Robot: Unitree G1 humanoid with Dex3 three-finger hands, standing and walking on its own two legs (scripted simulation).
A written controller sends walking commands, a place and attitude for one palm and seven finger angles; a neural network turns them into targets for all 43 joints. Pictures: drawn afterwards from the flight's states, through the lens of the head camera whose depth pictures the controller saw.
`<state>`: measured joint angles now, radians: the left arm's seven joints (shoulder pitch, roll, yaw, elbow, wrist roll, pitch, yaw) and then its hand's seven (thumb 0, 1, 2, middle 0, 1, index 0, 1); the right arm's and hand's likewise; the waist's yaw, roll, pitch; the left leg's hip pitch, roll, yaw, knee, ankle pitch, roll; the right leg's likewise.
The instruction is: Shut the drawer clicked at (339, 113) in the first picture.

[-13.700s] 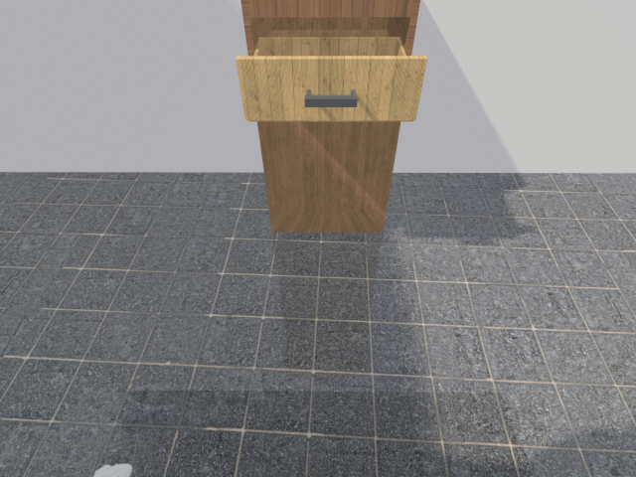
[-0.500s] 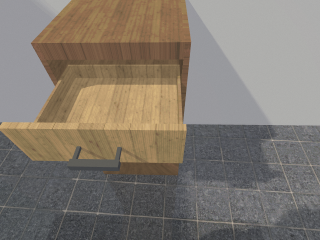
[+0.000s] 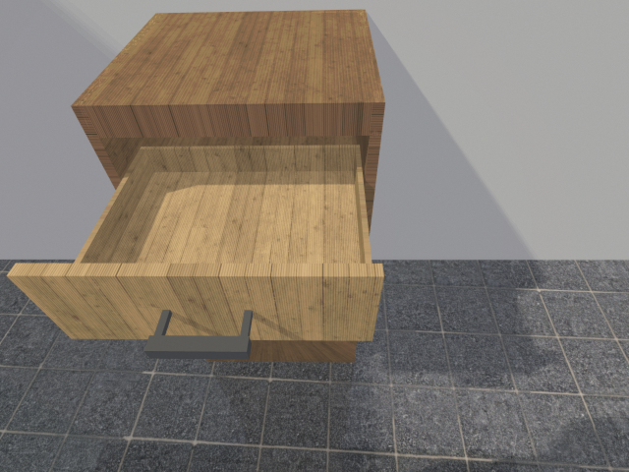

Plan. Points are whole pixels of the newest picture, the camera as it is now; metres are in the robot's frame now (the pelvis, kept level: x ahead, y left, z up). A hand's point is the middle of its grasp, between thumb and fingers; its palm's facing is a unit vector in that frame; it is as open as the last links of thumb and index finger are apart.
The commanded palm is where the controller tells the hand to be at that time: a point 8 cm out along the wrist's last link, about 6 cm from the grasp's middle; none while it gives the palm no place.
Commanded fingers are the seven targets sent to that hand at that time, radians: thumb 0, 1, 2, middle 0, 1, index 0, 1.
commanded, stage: raise the hand and make a fist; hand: left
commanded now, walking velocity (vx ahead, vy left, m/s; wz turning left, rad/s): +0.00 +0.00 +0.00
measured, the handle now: (202, 332) +0.28 +0.16 +0.03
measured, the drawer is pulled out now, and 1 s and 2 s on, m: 0.29 0.29 0.29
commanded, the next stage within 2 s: bring the fist close to the handle in 1.94 s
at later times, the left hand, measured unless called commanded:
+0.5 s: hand out of the picture +0.09 +0.16 -0.01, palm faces +0.13 -0.99 -0.06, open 5.9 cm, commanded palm +0.07 +0.21 -0.01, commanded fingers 0.00 0.90 0.90 -0.68 -0.82 -0.68 -0.82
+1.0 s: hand out of the picture +0.11 +0.16 +0.05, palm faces +0.08 -1.00 -0.06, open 3.4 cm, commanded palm +0.05 +0.20 +0.06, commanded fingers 0.00 0.90 0.90 -1.18 -1.36 -1.18 -1.36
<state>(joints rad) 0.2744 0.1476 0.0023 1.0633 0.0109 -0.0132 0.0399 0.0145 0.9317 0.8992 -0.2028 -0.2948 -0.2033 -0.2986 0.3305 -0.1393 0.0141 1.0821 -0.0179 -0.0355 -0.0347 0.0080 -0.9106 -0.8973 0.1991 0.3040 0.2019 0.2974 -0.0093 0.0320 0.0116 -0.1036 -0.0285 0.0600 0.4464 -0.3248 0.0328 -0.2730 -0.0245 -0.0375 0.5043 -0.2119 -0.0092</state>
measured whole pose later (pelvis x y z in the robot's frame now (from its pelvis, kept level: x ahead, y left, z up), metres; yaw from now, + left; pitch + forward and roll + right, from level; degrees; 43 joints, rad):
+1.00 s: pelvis -0.01 -0.01 -0.05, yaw +4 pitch +8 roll -1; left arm 0.86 0.19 0.08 -0.44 -0.25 -0.35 -0.22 0.02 0.90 0.90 -0.99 -1.15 -0.99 -1.15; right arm 0.29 -0.26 -0.03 0.52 0.06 -0.30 -0.03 0.02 -0.90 -0.90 0.20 0.30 0.20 0.30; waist 0.02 0.04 -0.12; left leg -0.55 0.00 -0.02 0.95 -0.54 0.02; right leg -0.65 -0.03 -0.12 0.90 -0.39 -0.03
